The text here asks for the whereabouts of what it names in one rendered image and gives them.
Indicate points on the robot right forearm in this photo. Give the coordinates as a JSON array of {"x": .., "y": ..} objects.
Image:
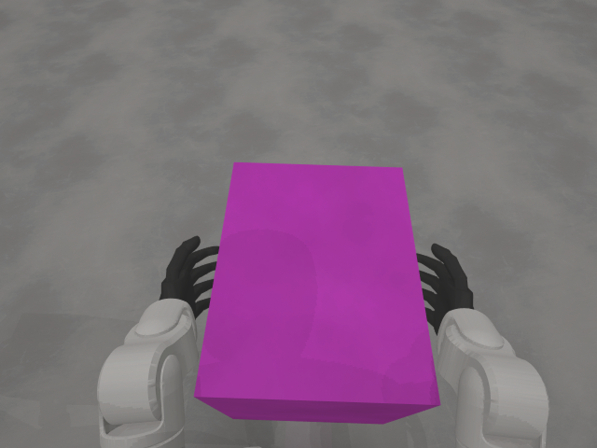
[{"x": 502, "y": 401}]

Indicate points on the robot left forearm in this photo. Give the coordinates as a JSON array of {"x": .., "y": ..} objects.
[{"x": 140, "y": 387}]

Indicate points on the carton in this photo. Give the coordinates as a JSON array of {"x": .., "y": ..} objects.
[{"x": 317, "y": 312}]

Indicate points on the left robot hand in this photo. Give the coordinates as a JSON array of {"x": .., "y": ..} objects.
[{"x": 180, "y": 275}]

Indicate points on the right robot hand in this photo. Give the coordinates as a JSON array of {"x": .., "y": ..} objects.
[{"x": 451, "y": 285}]

